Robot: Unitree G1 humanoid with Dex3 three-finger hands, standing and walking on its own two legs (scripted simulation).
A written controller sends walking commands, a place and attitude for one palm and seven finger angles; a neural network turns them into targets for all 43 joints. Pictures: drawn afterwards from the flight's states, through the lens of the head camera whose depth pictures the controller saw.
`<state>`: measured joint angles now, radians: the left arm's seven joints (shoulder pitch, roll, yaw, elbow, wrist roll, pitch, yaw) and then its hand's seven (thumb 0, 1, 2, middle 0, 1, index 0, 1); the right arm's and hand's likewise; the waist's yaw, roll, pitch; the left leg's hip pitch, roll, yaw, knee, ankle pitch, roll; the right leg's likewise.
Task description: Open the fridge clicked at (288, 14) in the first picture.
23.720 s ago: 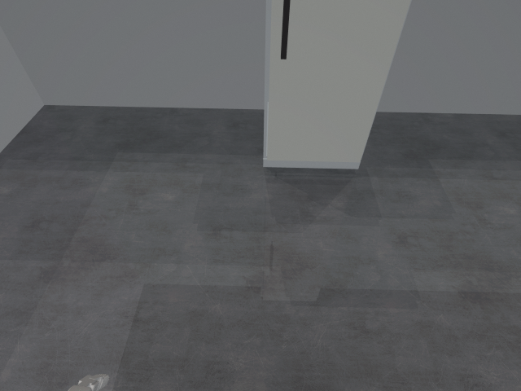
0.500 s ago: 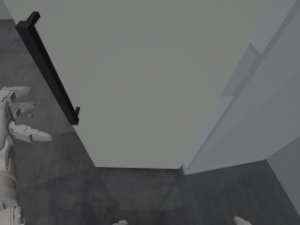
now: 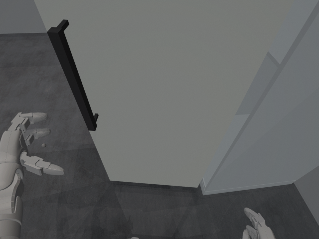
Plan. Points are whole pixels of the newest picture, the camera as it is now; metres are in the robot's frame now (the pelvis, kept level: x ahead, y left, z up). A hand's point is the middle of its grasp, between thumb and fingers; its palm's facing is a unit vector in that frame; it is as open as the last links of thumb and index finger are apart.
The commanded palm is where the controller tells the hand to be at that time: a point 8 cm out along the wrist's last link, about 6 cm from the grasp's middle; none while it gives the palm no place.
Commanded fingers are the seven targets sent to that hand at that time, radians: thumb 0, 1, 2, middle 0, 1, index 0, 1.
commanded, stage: slip the hand off the handle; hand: left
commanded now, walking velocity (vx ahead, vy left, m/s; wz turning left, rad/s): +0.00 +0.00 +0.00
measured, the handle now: (81, 85) +0.47 +0.26 +0.12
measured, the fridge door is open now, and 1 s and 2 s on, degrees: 78 78 78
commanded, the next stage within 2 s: draw the hand back to the body in 0.10 s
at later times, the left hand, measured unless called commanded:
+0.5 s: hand (38, 144) +0.27 +0.29 +0.12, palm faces -0.03 -1.00 -0.03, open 14.7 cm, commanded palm +0.23 +0.34 +0.11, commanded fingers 0.00 -0.55 0.20 -0.25 -1.15 -0.25 -1.15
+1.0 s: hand (16, 159) +0.22 +0.29 +0.15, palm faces +0.45 -0.84 -0.31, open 13.0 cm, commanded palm +0.18 +0.33 +0.17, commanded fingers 0.00 0.17 0.55 -0.22 -0.73 -0.22 -0.73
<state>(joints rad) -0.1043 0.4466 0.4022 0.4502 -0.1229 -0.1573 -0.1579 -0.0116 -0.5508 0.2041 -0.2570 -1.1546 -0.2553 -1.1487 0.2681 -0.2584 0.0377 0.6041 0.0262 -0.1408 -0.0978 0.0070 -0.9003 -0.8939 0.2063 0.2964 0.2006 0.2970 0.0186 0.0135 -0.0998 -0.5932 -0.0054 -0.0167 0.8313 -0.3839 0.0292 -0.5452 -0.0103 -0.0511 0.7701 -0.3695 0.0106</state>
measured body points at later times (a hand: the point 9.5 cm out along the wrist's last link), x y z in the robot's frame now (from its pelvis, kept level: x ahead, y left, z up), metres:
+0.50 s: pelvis +0.01 -0.02 +0.00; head +0.03 -0.02 +0.45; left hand +0.27 +0.34 +0.12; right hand +0.18 -0.27 -0.06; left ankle +0.02 +0.10 -0.70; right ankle +0.01 -0.13 -0.70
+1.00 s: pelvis +0.01 +0.00 +0.02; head +0.00 +0.00 +0.47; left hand +0.20 +0.33 +0.16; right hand +0.19 -0.20 -0.05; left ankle +0.02 +0.10 -0.70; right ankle +0.01 -0.13 -0.70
